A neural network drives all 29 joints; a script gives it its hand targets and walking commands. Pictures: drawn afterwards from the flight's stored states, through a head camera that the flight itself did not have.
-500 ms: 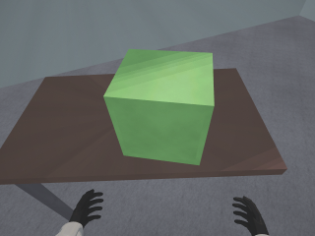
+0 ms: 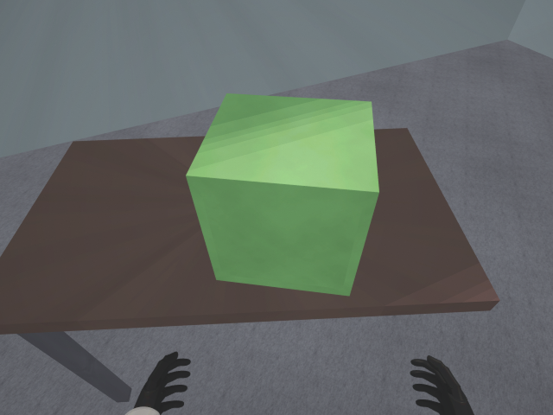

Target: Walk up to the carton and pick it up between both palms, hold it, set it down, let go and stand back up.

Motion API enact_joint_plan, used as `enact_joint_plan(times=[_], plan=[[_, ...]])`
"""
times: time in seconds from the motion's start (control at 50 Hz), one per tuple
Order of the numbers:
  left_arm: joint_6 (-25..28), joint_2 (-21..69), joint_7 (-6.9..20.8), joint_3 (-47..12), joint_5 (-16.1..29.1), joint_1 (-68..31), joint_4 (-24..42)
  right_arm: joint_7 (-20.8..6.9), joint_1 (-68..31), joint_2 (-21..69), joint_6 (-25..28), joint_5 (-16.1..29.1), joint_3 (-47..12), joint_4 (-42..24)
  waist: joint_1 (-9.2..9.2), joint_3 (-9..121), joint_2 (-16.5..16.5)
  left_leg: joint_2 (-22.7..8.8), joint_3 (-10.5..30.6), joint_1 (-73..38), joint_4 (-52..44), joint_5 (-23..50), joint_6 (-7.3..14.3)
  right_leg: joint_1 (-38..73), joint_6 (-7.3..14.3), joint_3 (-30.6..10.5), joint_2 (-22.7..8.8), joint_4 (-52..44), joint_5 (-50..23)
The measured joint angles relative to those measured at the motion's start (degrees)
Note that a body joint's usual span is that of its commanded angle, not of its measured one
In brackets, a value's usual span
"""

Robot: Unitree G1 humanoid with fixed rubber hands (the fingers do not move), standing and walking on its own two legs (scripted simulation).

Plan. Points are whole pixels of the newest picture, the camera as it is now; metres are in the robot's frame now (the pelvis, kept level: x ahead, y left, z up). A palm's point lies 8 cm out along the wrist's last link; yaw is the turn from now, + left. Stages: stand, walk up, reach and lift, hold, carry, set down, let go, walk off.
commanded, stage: let go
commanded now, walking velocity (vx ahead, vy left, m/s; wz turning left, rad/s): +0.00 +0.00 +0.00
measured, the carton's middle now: (289, 196) +0.48 +0.02 +0.04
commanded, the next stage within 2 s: stand in 0.02 s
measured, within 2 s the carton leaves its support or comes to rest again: neither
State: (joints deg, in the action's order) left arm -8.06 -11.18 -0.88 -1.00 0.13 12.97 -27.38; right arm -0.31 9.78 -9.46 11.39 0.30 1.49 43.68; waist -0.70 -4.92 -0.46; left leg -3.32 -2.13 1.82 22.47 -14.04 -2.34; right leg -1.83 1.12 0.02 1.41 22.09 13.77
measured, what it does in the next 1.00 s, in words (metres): stands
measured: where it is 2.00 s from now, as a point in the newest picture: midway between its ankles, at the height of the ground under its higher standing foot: outside the picture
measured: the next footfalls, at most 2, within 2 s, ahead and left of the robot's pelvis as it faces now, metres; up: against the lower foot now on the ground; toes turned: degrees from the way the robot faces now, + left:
none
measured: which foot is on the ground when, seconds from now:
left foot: down 0.00-1.00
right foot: down 0.00-1.00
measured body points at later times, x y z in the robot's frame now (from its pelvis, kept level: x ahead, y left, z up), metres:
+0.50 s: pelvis -0.01 +0.01 +0.00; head -0.01 +0.00 +0.45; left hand +0.06 +0.24 -0.13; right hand +0.02 -0.24 -0.16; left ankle -0.01 +0.14 -0.74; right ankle -0.01 -0.11 -0.74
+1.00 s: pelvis -0.02 +0.03 +0.00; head -0.04 +0.02 +0.45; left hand -0.01 +0.24 -0.15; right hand -0.06 -0.19 -0.17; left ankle -0.01 +0.14 -0.74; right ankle -0.01 -0.11 -0.74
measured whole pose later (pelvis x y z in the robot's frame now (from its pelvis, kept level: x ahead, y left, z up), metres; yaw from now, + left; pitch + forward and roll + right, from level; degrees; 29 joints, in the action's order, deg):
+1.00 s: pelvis -0.02 +0.03 +0.00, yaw -4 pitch -1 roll +1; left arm 0.8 -6.6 -1.9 0.0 -1.4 22.5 -58.7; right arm 1.1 20.3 -8.7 -0.2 -1.1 1.8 64.2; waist 0.5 1.8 1.3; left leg -1.3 -7.0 9.5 24.2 -13.5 0.6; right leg -12.3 -1.4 -4.9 -0.4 26.3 12.8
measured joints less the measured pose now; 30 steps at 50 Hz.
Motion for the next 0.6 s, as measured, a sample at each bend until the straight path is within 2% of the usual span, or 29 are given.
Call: enact_joint_plan(times=[0.12, 0.2, 0.28, 0.4, 0.6], plan=[[-0.5, 0.37, 0.24, 0.46, -0.54, -1.35, -0.94, -0.44, 0.5, -0.64, -1.12, -0.83, 0.2, 0.29, 0.57, -0.06, 1.55, 0.35, -0.38, 0.22, 0.22, 0.03, 0.36, -0.54, -0.33, -0.38, -0.35, 0.67, 0.11], [5.93, 0.5, 1.04, 1.08, -3.13, 0.25, -4.89, -0.73, 1.38, -2.49, -8.3, -2.95, 0.28, 1.42, 0.98, 2.15, 3.01, 0.26, -0.51, 4.78, 3.1, -0.95, 0.59, -4.94, -0.68, -0.56, -0.33, 3.0, 0.66], [8.32, 0.3, 1.54, 1.87, -2.9, 2.29, -8.85, -1.25, 3.32, -4.12, -11.65, -2.72, 1.27, 4.52, 0.57, 2.55, 3.58, 0.41, -1.03, 7.25, 4.36, -1.35, 0.83, -7.85, -0.81, -1.11, -0.49, 4.75, 1.09], [9.11, 0.78, 1.52, 2.09, -2.19, 5.89, -14.23, -1.63, 5.83, -4.66, -12.56, -2.15, 1.95, 8.82, 0.54, 3.6, 3.04, 0.56, -2.1, 8.54, 4.15, -1.17, 1.19, -9.89, -0.98, -2.18, -0.59, 5.29, 0.93], [9.42, 1.98, 0.63, 1.77, -2.07, 7.86, -21.38, -0.05, 7.67, -2.77, -11.8, -1.86, 1.62, 13.31, 1.19, 6.42, 1.86, 0.91, -3.4, 8.27, 3.29, -0.76, 1.75, -10.44, -1.41, -3.47, -0.86, 5.27, 0.59]])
